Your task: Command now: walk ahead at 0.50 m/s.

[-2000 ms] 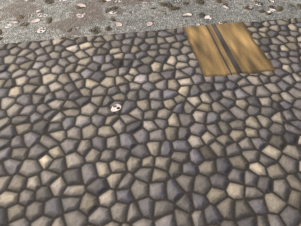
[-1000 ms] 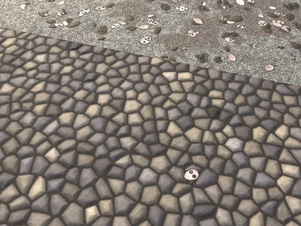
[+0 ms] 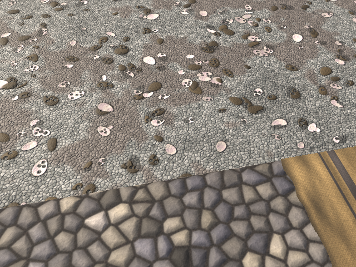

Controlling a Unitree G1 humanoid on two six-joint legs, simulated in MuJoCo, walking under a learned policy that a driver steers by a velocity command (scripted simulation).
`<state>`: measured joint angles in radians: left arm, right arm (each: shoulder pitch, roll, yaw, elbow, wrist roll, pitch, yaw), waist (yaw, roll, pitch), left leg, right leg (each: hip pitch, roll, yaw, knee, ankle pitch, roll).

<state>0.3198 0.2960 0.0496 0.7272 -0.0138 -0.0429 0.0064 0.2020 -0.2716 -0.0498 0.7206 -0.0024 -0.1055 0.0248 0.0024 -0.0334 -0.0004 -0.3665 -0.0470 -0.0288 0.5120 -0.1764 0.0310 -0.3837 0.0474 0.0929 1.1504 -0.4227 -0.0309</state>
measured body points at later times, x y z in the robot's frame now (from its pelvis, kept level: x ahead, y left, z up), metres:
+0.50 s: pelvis +0.25 -0.03 +0.01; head +0.26 -0.03 +0.46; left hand +0.31 +0.26 -0.08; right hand +0.41 -0.28 -0.11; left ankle +0.21 +0.11 -0.65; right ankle +0.27 -0.13 -0.73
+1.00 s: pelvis +0.47 +0.12 +0.01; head +0.50 +0.15 +0.46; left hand +0.44 +0.42 -0.12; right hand +0.70 -0.06 -0.09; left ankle +0.47 +0.20 -0.73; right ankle +0.54 -0.04 -0.64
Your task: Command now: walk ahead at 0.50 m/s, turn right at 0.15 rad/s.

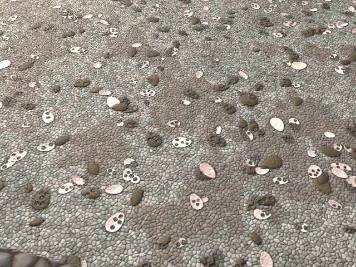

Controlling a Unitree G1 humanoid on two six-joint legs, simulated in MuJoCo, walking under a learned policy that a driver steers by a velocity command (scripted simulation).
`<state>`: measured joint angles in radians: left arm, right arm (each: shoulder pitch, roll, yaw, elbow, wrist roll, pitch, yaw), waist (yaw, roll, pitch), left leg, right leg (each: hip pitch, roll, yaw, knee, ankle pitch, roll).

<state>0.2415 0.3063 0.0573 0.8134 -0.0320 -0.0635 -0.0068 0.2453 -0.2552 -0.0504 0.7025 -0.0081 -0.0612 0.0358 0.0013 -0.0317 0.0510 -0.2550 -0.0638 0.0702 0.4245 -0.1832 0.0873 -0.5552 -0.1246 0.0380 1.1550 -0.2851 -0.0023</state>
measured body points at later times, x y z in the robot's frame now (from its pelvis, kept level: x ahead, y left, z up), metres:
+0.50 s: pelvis +0.27 -0.08 -0.01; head +0.33 -0.09 +0.43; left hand +0.48 +0.15 -0.12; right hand +0.31 -0.37 -0.13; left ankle +0.17 +0.09 -0.64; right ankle +0.32 -0.17 -0.74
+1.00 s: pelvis +0.47 -0.09 -0.06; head +0.51 -0.09 +0.39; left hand +0.70 +0.10 -0.18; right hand +0.47 -0.37 -0.17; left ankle +0.60 -0.03 -0.79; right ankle +0.43 -0.23 -0.73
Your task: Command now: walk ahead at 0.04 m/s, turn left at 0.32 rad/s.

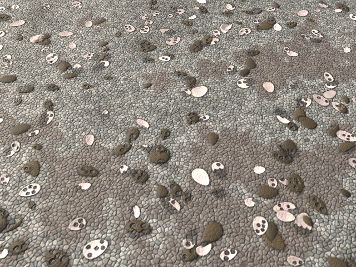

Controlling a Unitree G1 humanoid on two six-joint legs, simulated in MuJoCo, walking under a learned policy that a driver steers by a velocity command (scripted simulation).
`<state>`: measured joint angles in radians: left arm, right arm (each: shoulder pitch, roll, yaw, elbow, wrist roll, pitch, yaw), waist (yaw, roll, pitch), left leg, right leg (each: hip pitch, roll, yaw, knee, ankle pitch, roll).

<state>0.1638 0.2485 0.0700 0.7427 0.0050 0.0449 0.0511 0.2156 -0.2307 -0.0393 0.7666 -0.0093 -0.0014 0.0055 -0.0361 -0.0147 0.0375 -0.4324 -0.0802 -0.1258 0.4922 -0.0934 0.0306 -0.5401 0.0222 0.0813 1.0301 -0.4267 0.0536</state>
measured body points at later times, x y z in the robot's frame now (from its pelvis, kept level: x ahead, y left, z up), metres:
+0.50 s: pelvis +0.02 -0.02 +0.01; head +0.05 -0.02 +0.46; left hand +0.06 +0.29 -0.09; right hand +0.26 -0.23 -0.09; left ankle -0.01 +0.12 -0.69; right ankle +0.04 -0.14 -0.73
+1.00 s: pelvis +0.02 +0.00 +0.00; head +0.05 +0.00 +0.45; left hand +0.05 +0.31 -0.11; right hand +0.23 -0.22 -0.11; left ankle -0.02 +0.11 -0.73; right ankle +0.02 -0.11 -0.71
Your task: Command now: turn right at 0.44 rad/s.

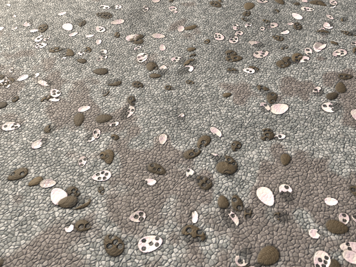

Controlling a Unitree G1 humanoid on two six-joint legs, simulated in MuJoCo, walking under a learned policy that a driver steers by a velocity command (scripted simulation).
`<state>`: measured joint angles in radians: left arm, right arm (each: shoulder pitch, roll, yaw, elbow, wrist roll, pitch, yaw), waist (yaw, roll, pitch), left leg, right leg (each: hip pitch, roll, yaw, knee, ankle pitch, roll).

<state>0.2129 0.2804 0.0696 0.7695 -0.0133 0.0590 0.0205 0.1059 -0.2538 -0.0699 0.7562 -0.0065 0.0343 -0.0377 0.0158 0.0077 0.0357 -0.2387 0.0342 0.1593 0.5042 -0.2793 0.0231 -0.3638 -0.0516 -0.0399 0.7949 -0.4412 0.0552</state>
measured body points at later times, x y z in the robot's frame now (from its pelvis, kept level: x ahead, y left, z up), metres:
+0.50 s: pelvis +0.09 -0.04 +0.01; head +0.10 -0.07 +0.46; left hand +0.21 +0.24 -0.08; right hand +0.21 -0.35 -0.09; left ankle +0.25 +0.10 -0.70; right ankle -0.02 -0.11 -0.73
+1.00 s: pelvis +0.36 -0.06 +0.01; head +0.40 -0.05 +0.45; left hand +0.63 +0.14 -0.06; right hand +0.31 -0.34 -0.11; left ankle +0.26 +0.06 -0.73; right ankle +0.52 -0.22 -0.70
